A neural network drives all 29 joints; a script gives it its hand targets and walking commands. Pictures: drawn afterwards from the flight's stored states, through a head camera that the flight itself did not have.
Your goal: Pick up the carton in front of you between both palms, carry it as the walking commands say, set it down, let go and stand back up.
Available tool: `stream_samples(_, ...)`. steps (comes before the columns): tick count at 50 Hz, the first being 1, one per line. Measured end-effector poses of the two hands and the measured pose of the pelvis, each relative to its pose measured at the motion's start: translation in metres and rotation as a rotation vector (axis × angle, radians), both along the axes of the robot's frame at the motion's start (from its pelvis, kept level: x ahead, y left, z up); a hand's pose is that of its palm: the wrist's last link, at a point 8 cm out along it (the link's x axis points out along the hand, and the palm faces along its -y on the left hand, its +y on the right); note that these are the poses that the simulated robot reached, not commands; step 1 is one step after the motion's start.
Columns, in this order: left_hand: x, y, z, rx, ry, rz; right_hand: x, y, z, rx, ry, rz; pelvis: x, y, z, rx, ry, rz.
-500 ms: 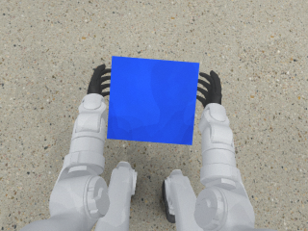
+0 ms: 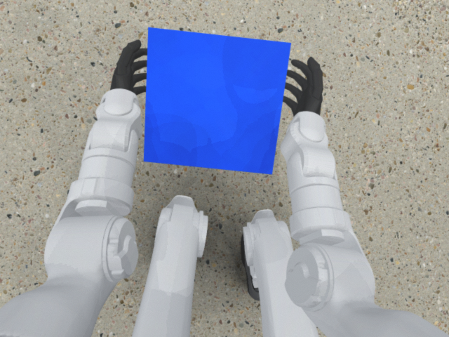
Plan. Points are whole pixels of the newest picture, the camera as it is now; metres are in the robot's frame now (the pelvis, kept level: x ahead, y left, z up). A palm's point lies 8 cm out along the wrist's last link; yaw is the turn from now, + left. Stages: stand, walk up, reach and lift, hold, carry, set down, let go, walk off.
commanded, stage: set down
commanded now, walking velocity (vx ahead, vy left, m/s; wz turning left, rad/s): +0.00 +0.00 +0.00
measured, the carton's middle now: (216, 105) +0.49 +0.07 -0.21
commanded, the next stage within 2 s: none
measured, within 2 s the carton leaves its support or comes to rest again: rests again in 1.22 s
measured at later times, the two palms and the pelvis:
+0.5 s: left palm (138, 98) +0.49 +0.23 -0.25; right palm (279, 119) +0.49 -0.06 -0.23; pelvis -0.02 +0.00 -0.09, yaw -2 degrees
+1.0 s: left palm (143, 97) +0.50 +0.22 -0.26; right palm (283, 116) +0.50 -0.08 -0.25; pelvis -0.02 -0.01 -0.10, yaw -3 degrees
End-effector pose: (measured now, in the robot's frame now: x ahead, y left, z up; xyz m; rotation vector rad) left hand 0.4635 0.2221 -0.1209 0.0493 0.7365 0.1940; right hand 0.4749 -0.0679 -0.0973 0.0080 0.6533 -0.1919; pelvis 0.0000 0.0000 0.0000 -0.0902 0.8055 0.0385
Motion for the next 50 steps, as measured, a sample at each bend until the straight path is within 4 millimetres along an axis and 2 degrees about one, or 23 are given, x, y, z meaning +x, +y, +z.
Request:
stream_samples(15, 0.015, 0.011, -0.090, 0.006, 0.033, -0.036, 0.011, 0.007, -0.093, -0.007, 0.035, 0.016, -0.016, -0.001, -0.063, -0.003, -0.032, -0.019)
stream_samples(21, 0.019, 0.014, -0.124, 0.015, 0.059, -0.055, 0.013, 0.009, -0.126, 0.007, 0.062, 0.020, -0.018, 0.001, -0.083, -0.005, -0.084, -0.039)
stream_samples(30, 0.027, 0.008, -0.128, -0.001, 0.065, -0.084, 0.019, -0.001, -0.139, 0.017, 0.062, 0.017, -0.016, 0.003, -0.097, 0.011, -0.100, -0.057)
stream_samples(43, 0.029, 0.003, -0.131, -0.023, 0.057, -0.100, 0.022, -0.011, -0.147, 0.020, 0.067, 0.064, -0.022, -0.005, -0.103, 0.033, -0.113, -0.079)
stream_samples(50, 0.032, 0.002, -0.135, -0.045, 0.053, -0.108, 0.028, -0.009, -0.149, 0.024, 0.077, 0.102, -0.019, -0.008, -0.104, 0.033, -0.107, -0.086)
